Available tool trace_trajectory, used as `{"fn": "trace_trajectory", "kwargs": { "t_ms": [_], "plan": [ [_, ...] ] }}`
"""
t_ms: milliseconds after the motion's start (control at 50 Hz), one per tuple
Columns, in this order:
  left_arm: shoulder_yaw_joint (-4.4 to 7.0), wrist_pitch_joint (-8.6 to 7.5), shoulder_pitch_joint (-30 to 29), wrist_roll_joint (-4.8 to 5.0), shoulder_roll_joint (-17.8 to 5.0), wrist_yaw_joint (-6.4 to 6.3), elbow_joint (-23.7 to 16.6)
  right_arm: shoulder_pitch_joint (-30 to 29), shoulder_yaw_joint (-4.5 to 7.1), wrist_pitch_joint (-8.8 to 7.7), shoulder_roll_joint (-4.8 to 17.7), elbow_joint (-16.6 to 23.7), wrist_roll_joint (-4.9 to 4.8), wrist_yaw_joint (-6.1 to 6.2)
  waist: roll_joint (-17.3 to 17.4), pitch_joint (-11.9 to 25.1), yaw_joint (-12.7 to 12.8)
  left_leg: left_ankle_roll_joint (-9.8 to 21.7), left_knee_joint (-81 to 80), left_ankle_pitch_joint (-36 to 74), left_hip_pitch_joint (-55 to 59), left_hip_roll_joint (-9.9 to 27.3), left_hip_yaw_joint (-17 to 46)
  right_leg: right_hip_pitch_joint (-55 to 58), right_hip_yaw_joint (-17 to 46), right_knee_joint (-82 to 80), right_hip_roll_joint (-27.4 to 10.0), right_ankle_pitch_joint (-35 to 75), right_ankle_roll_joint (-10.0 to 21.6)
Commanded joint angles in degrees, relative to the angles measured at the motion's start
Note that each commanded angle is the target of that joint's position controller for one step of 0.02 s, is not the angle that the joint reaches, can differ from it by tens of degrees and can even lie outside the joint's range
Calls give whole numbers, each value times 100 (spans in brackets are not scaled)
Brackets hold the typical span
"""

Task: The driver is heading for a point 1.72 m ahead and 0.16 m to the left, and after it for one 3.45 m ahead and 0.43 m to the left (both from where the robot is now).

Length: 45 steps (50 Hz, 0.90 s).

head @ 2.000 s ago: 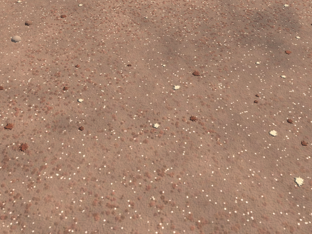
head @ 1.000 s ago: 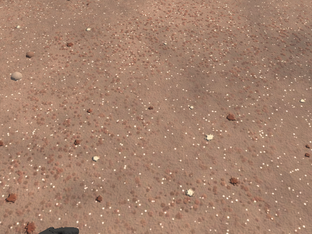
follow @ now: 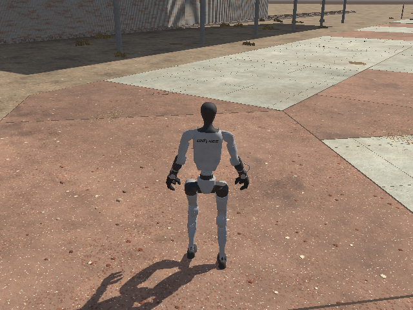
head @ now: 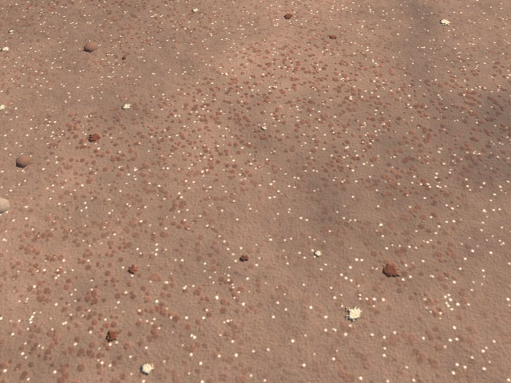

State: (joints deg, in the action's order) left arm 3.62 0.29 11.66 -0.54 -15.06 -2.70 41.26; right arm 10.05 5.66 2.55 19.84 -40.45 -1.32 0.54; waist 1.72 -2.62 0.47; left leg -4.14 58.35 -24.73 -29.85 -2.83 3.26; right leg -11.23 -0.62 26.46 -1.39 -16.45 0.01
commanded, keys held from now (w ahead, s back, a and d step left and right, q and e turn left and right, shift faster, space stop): q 0.40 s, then no key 0.34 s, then w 0.16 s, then w+e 0.10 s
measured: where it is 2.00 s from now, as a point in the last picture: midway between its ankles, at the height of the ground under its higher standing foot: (248, 349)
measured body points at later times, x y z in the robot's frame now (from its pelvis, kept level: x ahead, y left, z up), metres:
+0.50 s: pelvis +0.01 +0.04 +0.00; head +0.04 +0.06 +0.45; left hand +0.08 +0.35 -0.10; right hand +0.24 -0.20 -0.08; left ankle +0.01 +0.14 -0.74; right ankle +0.07 -0.11 -0.70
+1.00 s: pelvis +0.05 +0.05 -0.01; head +0.04 +0.06 +0.44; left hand +0.08 +0.33 -0.13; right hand +0.21 -0.19 -0.12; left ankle -0.01 +0.14 -0.74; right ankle +0.06 -0.09 -0.72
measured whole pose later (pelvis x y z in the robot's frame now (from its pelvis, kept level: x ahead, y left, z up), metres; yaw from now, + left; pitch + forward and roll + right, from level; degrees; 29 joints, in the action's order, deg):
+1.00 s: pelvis +0.05 +0.05 -0.01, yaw +19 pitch +0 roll +0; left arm 1.7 -1.0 15.4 1.6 -15.3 -0.7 41.1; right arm 18.3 3.0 -3.3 15.1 -43.3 -0.1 -0.7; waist -2.1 0.9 -1.0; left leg 2.0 33.4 -20.2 -12.9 -1.6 -0.1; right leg -16.4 3.3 42.6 0.0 -25.7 1.1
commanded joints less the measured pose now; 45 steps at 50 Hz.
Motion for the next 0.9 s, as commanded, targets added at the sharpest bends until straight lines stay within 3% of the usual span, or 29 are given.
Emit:
{"fn": "trace_trajectory", "kwargs": {
  "t_ms": [20, 60, 100, 140, 160, 180, 200, 220, 240, 280, 300, 340, 420, 520, 580, 600, 620, 640, 660, 680, 720, 740, 780, 800, 840, 880, 900],
  "plan": [
    [262, 0, -162, 29, -969, -41, -378, -405, -58, -22, 73, 618, -38, -98, -1062, 432, 164, -162, -465, 194, -462, 314, -240, 1002, 669, -426, -1340, 3505, 1144],
    [323, 56, -136, 44, -1144, -25, -370, -528, -80, -14, 93, 772, -36, -184, -1190, 511, 239, -86, -1120, 202, 90, 345, -462, 852, 514, -401, -1422, 3460, 1140],
    [362, 56, -103, 108, -1255, 17, -343, -448, -25, 7, 243, 829, -39, -237, -1251, 537, 223, 38, -1667, 297, 468, 281, -653, 783, 463, -270, -1518, 3347, 1104],
    [364, 2, -243, 229, -1266, 57, -335, -139, 36, 37, 303, 777, -13, -243, -1178, 550, -4, 273, -2648, 991, 1066, 153, -834, 579, 286, 123, -1495, 3109, 898],
    [334, -51, -119, 252, -1144, 84, -264, 130, 100, 39, 407, 700, 11, -199, -977, 625, -122, 457, -3272, 1634, 1708, 29, -777, 272, 44, 594, -1315, 2765, 638],
    [289, -115, 178, 121, -962, 120, -199, 444, 236, 29, 806, 699, 5, -114, -126, 914, -183, 760, -3509, 3362, 2861, 504, 87, -588, -418, 1689, -941, 1718, 145],
    [98, -147, 56, -246, -470, 146, -509, 523, 339, -1, 1512, 872, 104, -17, 1674, 1060, -39, 1838, -3300, 6126, 3768, 2216, 2398, -2403, -574, 3493, -96, -2249, -453],
    [167, -157, -436, -95, -768, 114, -605, 777, 239, -139, 1204, 851, 268, -109, 1092, 1622, -549, 2717, -3573, 5659, 3400, 2642, 2922, -2574, 417, 4374, 124, -2635, -485],
    [222, -116, -594, 73, -949, 91, -615, 491, 183, -242, 1040, 830, 256, -138, 631, 1154, -426, 2513, -3671, 4971, 3114, 2301, 2374, -2714, 532, 4628, -8, -2209, -439],
    [264, -50, -553, 22, -974, -7, -490, -57, 103, -253, 733, 833, 53, -53, 263, 723, -185, 1900, -3727, 3881, 2631, 1700, 1759, -2709, 583, 4180, -166, -1321, -404],
    [279, -31, -471, -10, -985, -23, -486, -233, 77, -216, 720, 860, 29, -11, 323, 683, -62, 1812, -3775, 3817, 2295, 1526, 1599, -2412, 569, 4012, -120, -1015, -445],
    [245, -40, -294, 5, -827, 13, -435, -287, 63, -160, 699, 881, 88, 52, 454, 795, 33, 1778, -3829, 3676, 2110, 1332, 1459, -2082, 474, 3659, 53, -651, -508],
    [158, -56, -390, 25, -649, 49, -444, -223, 89, -112, 743, 857, 72, 131, 546, 845, -67, 1750, -3817, 2764, 2067, 1244, 1621, -1763, 507, 2437, 155, -395, -561],
    [152, -95, -443, 79, -708, 155, -499, -215, 30, -64, 683, 794, 132, 61, 759, 708, -229, 1727, -3742, 2100, 1658, 1265, 1980, -1040, 399, 1545, 168, -455, -440],
    [132, -184, -169, 69, -591, 234, -448, -380, -69, -44, 523, 755, 75, 45, 681, 667, 9, 1494, -3461, 2134, 1530, 1096, 2059, -276, 269, 118, 193, 277, -228],
    [127, -216, -120, -5, -617, 242, -455, -224, -126, -63, 373, 688, 77, 48, 515, 662, 39, 1230, -3354, 1844, 1347, 907, 1978, 173, 430, -445, 19, 904, -109],
    [171, -231, -56, -119, -962, 216, -531, 12, -193, -103, 173, 660, 179, 50, -216, 764, -111, 857, -2731, 1071, 1048, 516, 1544, 579, 1221, -649, -831, 1724, 160],
    [160, -221, -324, -227, -1109, 229, -487, 193, -170, -135, 150, 680, 161, 55, -1274, 552, -484, 542, -2381, 30, 905, -112, 694, 32, 1969, -779, -1403, 1945, 871],
    [63, -249, -572, -196, -757, 239, -591, 112, -124, -149, 386, 643, 239, 81, -1319, 520, -366, 310, -2111, -216, 1221, 71, 552, -328, 2175, -950, -1595, 1626, 1248],
    [18, -264, -709, -146, -647, 237, -605, 11, -78, -145, 459, 617, 216, 82, -1234, 463, -335, 240, -2091, 17, 1283, 130, 472, -299, 1967, -910, -1393, 1318, 1162],
    [41, -275, -644, -27, -778, 218, -529, -107, -114, -103, 246, 552, 242, 85, -1160, 426, -244, 175, -2643, 736, 1410, 219, 396, -123, 1576, -746, -998, 968, 799],
    [14, -280, -550, -15, -752, 209, -482, -109, -146, -89, 139, 523, 239, 61, -1120, 435, -240, 176, -2902, 1104, 1622, 280, 405, -152, 1407, -642, -883, 1053, 659],
    [-56, -269, -264, -76, -606, 218, -407, 38, -212, -75, 3, 427, 220, 25, -1004, 574, -154, 249, -3001, 1072, 2041, 215, 230, -325, 1165, -679, -552, -517, 417],
    [-27, -236, -107, -56, -717, 208, -433, 53, -166, -83, 161, 339, 188, 21, -799, 391, 24, 391, -2707, 269, 1750, 26, 77, -475, 1089, -816, -396, -1563, 411],
    [43, -193, -66, 26, -985, 172, -441, 164, -159, -206, 85, 323, 114, -10, -992, -44, -44, 576, -2359, -346, 1041, -36, -230, -490, 1515, -1029, -753, -2737, 642],
    [73, -193, 104, 101, -1051, 138, -392, 127, -162, -375, 23, 291, 65, -44, -1050, -292, -19, 646, -2106, -35, 802, 127, -402, -534, 2095, -1226, -1239, -3014, 976],
    [70, -192, 89, 136, -1031, 138, -394, 193, -174, -451, -39, 247, 63, -65, -995, -353, -58, 699, -2191, 9, 1003, 179, -407, -733, 2135, -1211, -1270, -2941, 1028]
  ]
}}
